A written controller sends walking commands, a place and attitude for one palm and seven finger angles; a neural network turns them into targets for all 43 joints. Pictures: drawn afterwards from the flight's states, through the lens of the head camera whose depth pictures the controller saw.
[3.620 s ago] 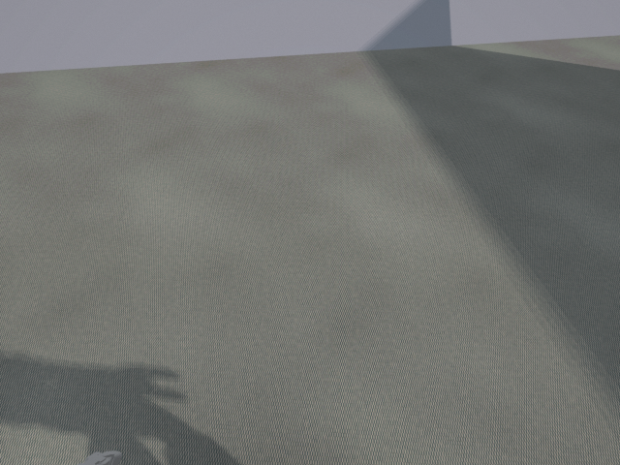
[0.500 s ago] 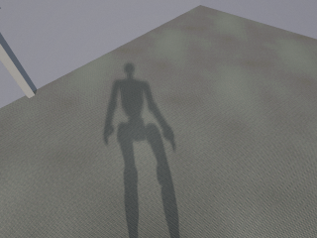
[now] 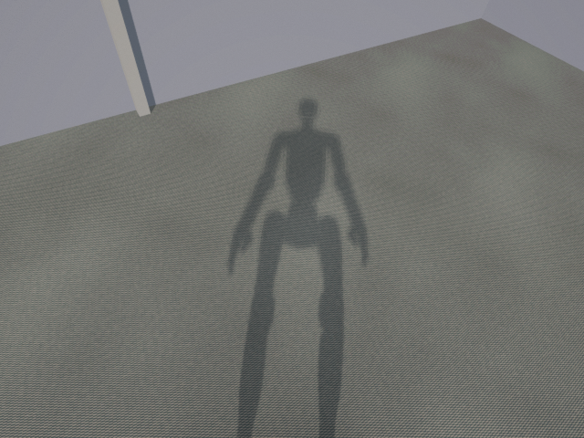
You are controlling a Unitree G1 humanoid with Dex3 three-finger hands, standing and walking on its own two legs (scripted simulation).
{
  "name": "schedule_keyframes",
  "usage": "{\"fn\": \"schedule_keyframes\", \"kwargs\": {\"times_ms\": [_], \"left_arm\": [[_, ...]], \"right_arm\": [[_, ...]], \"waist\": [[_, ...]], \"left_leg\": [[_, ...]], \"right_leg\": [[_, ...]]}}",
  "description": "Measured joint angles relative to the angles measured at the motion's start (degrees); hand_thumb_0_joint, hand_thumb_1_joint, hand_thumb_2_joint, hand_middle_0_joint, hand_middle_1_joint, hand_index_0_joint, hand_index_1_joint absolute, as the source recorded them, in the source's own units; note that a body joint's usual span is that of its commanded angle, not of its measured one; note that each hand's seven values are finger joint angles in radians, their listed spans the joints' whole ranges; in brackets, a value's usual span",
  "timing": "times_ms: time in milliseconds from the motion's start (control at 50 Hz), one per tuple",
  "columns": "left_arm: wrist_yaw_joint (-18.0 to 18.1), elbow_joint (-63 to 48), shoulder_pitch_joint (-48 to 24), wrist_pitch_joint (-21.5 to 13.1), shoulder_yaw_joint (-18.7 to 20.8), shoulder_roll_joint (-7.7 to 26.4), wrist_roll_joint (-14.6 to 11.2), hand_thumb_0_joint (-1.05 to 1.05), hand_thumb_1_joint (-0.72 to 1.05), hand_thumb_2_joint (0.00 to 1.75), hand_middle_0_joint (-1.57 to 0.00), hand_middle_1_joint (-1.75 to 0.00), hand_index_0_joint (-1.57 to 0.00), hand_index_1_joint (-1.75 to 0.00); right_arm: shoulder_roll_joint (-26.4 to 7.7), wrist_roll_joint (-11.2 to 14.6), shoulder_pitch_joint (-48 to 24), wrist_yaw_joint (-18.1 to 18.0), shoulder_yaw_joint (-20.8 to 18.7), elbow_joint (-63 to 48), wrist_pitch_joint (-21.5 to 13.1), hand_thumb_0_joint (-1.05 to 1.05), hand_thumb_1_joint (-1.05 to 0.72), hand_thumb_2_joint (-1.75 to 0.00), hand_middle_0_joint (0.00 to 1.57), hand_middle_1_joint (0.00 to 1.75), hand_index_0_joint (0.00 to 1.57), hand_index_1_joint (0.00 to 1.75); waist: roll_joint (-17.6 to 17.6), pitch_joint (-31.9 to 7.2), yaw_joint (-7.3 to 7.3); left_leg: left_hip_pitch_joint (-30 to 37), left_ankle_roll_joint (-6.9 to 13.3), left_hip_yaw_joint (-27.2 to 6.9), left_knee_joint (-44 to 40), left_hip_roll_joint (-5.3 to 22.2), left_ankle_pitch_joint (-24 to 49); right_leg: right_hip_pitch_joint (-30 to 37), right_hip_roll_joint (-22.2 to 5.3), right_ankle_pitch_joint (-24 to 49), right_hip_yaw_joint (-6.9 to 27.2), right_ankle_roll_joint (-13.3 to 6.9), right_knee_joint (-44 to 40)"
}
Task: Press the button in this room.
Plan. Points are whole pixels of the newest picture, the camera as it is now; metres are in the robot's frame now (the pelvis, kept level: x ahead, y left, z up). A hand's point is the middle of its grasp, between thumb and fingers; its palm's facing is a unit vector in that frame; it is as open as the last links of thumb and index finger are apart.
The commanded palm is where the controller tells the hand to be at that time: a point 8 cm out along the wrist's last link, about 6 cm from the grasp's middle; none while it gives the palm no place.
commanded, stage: turn or walk to find it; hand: left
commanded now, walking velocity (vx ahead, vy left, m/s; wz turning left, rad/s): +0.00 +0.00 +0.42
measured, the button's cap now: out of the picture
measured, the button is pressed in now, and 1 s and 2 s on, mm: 0 0 0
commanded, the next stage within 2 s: none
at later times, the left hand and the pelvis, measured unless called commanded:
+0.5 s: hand out of the picture +0.04 +0.18 -0.13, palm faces +0.23 -0.94 -0.27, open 7.4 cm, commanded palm none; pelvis -0.02 -0.03 +0.01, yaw +13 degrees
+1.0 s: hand out of the picture -0.10 +0.23 -0.16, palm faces +0.46 -0.85 -0.25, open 7.4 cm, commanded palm none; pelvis -0.05 +0.01 +0.01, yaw +25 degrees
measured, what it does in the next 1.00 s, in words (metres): steps on the spot, turning left: right foot, then left foot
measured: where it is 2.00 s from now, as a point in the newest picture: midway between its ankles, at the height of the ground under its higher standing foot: outside the picture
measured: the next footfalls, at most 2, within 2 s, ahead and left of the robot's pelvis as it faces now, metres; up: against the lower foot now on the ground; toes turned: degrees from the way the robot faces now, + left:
right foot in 0.38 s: +0.03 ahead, -0.12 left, +0.00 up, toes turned +5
left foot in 0.78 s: -0.04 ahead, +0.12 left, +0.00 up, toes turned +26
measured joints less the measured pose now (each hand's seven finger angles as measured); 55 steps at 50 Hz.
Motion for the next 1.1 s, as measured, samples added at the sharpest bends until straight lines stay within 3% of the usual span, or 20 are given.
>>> {"fn": "schedule_keyframes", "kwargs": {"times_ms": [40,80,140,260,320,360,400,460,500,560,620,720,780,820,860,920,1000,1100], "left_arm": [[0.1,0.8,-0.3,1.2,0.4,0.8,0.0,0.01,0.91,0.90,-0.20,-0.30,-0.20,-0.30],[-0.1,1.3,-0.8,1.5,0.7,1.2,0.0,0.01,0.91,0.90,-0.20,-0.30,-0.20,-0.30],[-0.4,1.0,-1.5,1.1,0.7,1.2,-0.2,0.01,0.91,0.90,-0.20,-0.30,-0.20,-0.30],[-0.3,-0.6,-3.6,0.8,0.3,0.1,-0.4,0.01,0.91,0.90,-0.20,-0.30,-0.20,-0.30],[-0.1,-1.7,-4.8,0.3,-0.1,-0.8,-0.6,0.01,0.91,0.90,-0.20,-0.30,-0.20,-0.30],[-0.1,-2.5,-5.2,-0.5,-0.4,-1.4,-0.7,0.01,0.91,0.90,-0.20,-0.30,-0.20,-0.30],[0.1,-3.0,-5.3,-1.5,-0.7,-2.2,-0.4,0.01,0.91,0.90,-0.20,-0.30,-0.20,-0.30],[0.2,-3.6,-4.7,-2.0,-1.4,-3.4,-0.1,0.01,0.91,0.90,-0.20,-0.30,-0.20,-0.30],[0.2,-3.6,-4.1,-2.0,-1.6,-3.9,0.0,0.01,0.91,0.90,-0.20,-0.30,-0.20,-0.30],[0.3,-3.0,-3.3,-1.9,-1.8,-4.2,0.1,0.01,0.90,0.90,-0.20,-0.30,-0.21,-0.30],[0.3,-2.4,-2.6,-2.1,-1.8,-4.1,0.3,0.01,0.90,0.90,-0.20,-0.30,-0.21,-0.30],[0.0,-1.2,-1.3,-2.0,-1.3,-2.9,0.6,0.01,0.90,0.90,-0.21,-0.30,-0.21,-0.30],[-0.1,-0.4,-0.3,-1.4,-0.7,-1.6,0.3,0.01,0.90,0.90,-0.21,-0.30,-0.21,-0.30],[-0.1,0.1,-0.1,-0.4,-0.1,-0.2,0.0,0.01,0.90,0.90,-0.21,-0.30,-0.21,-0.30],[0.2,0.9,-0.3,1.0,0.4,0.8,0.0,0.01,0.90,0.90,-0.20,-0.30,-0.20,-0.30],[-0.1,1.5,-1.0,1.5,0.7,1.4,-0.1,0.01,0.91,0.90,-0.20,-0.30,-0.20,-0.30],[-0.4,0.6,-1.8,0.9,0.6,1.2,-0.2,0.01,0.91,0.90,-0.20,-0.30,-0.20,-0.30],[-0.3,-1.1,-3.4,0.6,0.3,0.0,-0.4,0.01,0.91,0.90,-0.20,-0.30,-0.20,-0.30]], "right_arm": [[0.8,-0.2,-0.2,-0.4,0.4,-0.4,-0.6,0.00,-0.91,-0.90,0.20,0.30,0.19,0.30],[1.4,-0.2,-0.2,-0.9,0.8,-0.6,-0.9,0.00,-0.91,-0.90,0.20,0.30,0.20,0.30],[1.8,-0.1,0.0,-1.2,1.2,-0.6,-1.1,0.00,-0.90,-0.90,0.20,0.30,0.20,0.30],[1.8,-0.3,0.6,-1.1,1.1,-0.7,-0.8,0.00,-0.90,-0.90,0.21,0.30,0.20,0.30],[1.4,-0.5,1.1,-1.0,0.7,-0.7,-0.4,0.00,-0.90,-0.90,0.21,0.30,0.20,0.30],[0.9,-0.4,1.6,-0.9,0.4,-0.6,-0.1,0.00,-0.90,-0.90,0.21,0.30,0.20,0.30],[0.1,0.0,2.0,-0.7,-0.2,-0.5,0.2,0.00,-0.90,-0.90,0.21,0.30,0.20,0.30],[-0.8,-0.2,2.5,-0.4,-1.1,0.0,1.5,0.00,-0.90,-0.90,0.21,0.30,0.20,0.30],[-1.4,-0.3,2.6,-0.1,-1.5,0.4,2.0,0.00,-0.90,-0.90,0.21,0.30,0.20,0.30],[-1.9,-0.4,2.7,0.2,-1.7,0.8,2.1,0.00,-0.91,-0.90,0.20,0.30,0.20,0.30],[-2.0,-0.3,2.5,0.2,-1.6,1.2,2.3,0.00,-0.91,-0.90,0.20,0.30,0.19,0.30],[-1.5,0.2,0.9,0.1,-0.8,1.3,2.0,0.00,-0.91,-0.90,0.20,0.30,0.19,0.30],[-1.3,0.2,0.1,0.1,-0.2,0.3,1.0,0.00,-0.91,-0.90,0.20,0.30,0.19,0.30],[-0.5,0.0,-0.8,0.1,-0.1,-0.3,0.1,0.00,-0.91,-0.90,0.20,0.30,0.19,0.30],[0.3,-0.1,-1.2,-0.3,0.4,-0.8,-0.7,0.00,-0.91,-0.90,0.20,0.30,0.19,0.30],[1.0,-0.2,-1.2,-0.9,0.9,-1.3,-1.1,0.00,-0.91,-0.90,0.20,0.30,0.20,0.30],[1.4,-0.1,-0.8,-1.1,1.3,-1.3,-1.1,0.00,-0.90,-0.90,0.21,0.30,0.20,0.30],[1.4,-0.4,-0.1,-0.9,1.0,-1.4,-0.7,0.00,-0.90,-0.90,0.21,0.30,0.20,0.30]], "waist": [[-0.3,-0.1,0.08],[-0.1,-0.4,-0.10],[0.6,-0.8,-0.15],[2.6,-1.5,-1.22],[3.7,-1.7,-1.98],[4.2,-2.0,-2.20],[5.4,-2.0,-2.15],[6.1,-2.0,-2.25],[6.2,-1.8,-2.21],[5.8,-1.4,-2.47],[4.8,-0.9,-2.20],[2.8,0.2,-0.84],[2.1,0.1,-0.60],[0.4,0.3,-0.17],[-0.1,0.2,0.15],[0.5,-0.3,-0.06],[1.6,-1.1,-0.18],[3.2,-1.7,-1.16]], "left_leg": [[0.1,1.2,-0.3,-0.3,-0.4,-0.5],[0.9,1.5,-1.0,-2.6,-0.8,0.6],[2.0,1.8,-2.0,-6.1,-1.5,3.1],[1.8,1.8,-4.6,-8.5,-2.7,5.3],[0.6,1.2,-6.1,-7.6,-3.2,5.5],[-0.7,0.6,-7.1,-6.1,-3.7,5.2],[-2.8,-0.1,-7.9,-2.2,-3.8,3.2],[-8.3,-1.1,-7.3,13.6,-4.0,-6.3],[-11.2,-1.7,-6.3,23.5,-3.2,-5.5],[-12.6,-3.0,-5.3,29.1,-1.2,-3.6],[-10.9,-3.8,-4.2,25.7,0.3,-4.9],[-5.3,-3.7,-1.7,12.1,1.2,-6.9],[-0.5,-2.8,0.1,0.2,1.2,-0.1],[-0.7,0.6,0.6,-0.1,0.0,0.0],[-0.9,1.4,0.5,0.2,-0.3,-0.3],[0.1,1.4,-0.8,-3.0,-0.6,1.8],[1.4,1.7,-2.3,-7.2,-1.4,4.6],[1.0,1.3,-4.4,-8.2,-2.2,6.0]], "right_leg": [[-3.5,1.6,-3.7,3.7,0.6,9.2],[-5.8,2.7,-2.0,5.8,1.1,15.3],[-6.8,3.4,0.3,7.5,1.8,17.5],[-3.4,4.7,-0.7,8.9,2.2,9.2],[-0.1,5.8,-0.3,9.0,1.7,1.6],[3.1,6.4,3.7,8.6,1.4,-6.0],[5.2,6.8,7.1,7.7,-0.5,-10.9],[5.7,6.2,6.2,5.4,-3.4,-10.4],[6.8,5.7,6.6,4.3,-3.8,-11.8],[7.9,4.9,7.3,2.5,-3.7,-13.3],[8.3,3.8,7.3,1.1,-3.5,-13.6],[7.4,1.7,6.3,-0.9,-2.4,-11.4],[5.8,0.4,4.3,-2.5,-1.0,-7.4],[2.7,-0.7,-0.5,-0.3,0.1,-0.7],[-1.2,0.8,-5.3,3.8,0.8,8.8],[-5.0,2.4,-2.7,6.7,1.3,17.3],[-5.8,3.2,0.1,8.1,2.0,16.7],[-3.1,4.4,-0.8,8.8,2.1,8.1]]}}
